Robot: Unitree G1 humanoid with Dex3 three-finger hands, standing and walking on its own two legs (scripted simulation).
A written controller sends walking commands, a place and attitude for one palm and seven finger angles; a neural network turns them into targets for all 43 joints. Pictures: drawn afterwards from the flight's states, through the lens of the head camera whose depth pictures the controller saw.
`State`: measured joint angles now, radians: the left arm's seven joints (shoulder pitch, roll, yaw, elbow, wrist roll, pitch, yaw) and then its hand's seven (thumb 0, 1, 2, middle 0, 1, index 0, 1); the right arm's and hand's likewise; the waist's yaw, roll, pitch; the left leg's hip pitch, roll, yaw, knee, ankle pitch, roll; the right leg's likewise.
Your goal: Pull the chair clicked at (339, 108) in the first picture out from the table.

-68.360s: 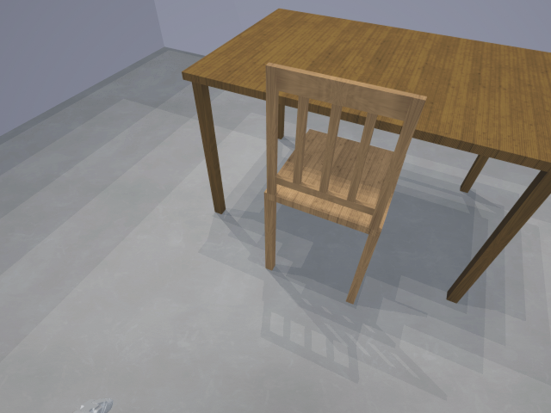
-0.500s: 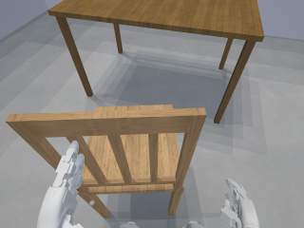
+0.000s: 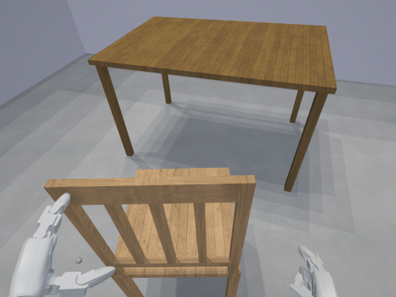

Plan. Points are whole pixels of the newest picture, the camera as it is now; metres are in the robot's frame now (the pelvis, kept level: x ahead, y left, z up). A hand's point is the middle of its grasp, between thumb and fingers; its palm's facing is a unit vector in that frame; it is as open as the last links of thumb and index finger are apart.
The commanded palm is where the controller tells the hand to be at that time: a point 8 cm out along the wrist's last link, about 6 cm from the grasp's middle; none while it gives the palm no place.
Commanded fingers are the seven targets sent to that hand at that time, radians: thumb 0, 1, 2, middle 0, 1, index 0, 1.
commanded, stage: draw the hand back to the body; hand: left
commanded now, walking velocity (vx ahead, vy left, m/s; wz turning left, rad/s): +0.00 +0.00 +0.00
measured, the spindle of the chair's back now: (164, 235) +0.28 +0.12 -0.06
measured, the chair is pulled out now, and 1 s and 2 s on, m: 0.61 0.61 0.61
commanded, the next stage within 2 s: step back with the hand held close in 0.72 s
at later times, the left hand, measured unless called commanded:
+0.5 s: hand (45, 207) +0.20 +0.25 +0.18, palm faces +0.47 -0.78 -0.42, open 7.9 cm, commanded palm +0.14 +0.29 +0.20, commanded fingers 0.00 0.90 0.90 -0.20 -0.30 -0.20 -0.30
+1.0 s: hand (37, 204) +0.20 +0.26 +0.18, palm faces +0.43 -0.78 -0.45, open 7.5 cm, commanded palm +0.14 +0.30 +0.20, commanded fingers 0.00 0.90 0.90 -0.20 -0.30 -0.20 -0.30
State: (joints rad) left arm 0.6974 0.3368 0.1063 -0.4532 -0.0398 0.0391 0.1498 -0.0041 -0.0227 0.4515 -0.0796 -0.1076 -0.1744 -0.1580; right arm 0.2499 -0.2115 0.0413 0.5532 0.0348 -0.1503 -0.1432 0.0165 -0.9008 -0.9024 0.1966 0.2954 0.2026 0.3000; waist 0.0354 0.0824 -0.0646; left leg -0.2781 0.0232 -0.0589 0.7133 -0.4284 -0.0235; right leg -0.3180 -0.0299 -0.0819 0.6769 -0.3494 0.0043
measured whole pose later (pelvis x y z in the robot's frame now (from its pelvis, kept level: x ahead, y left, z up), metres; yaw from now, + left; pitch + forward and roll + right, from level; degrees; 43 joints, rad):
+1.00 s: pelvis -0.02 +0.00 +0.02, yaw -3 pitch -3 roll -1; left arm 0.47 0.35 0.38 -0.40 -0.05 -0.12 0.14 0.02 0.89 0.90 -0.21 -0.30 -0.21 -0.30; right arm 0.15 -0.23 0.01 0.63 0.01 -0.10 -0.08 0.02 -0.90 -0.90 0.20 0.30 0.20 0.30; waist 0.03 0.07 0.05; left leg -0.13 0.03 -0.01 0.46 -0.28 -0.02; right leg -0.19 -0.02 -0.04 0.43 -0.19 0.01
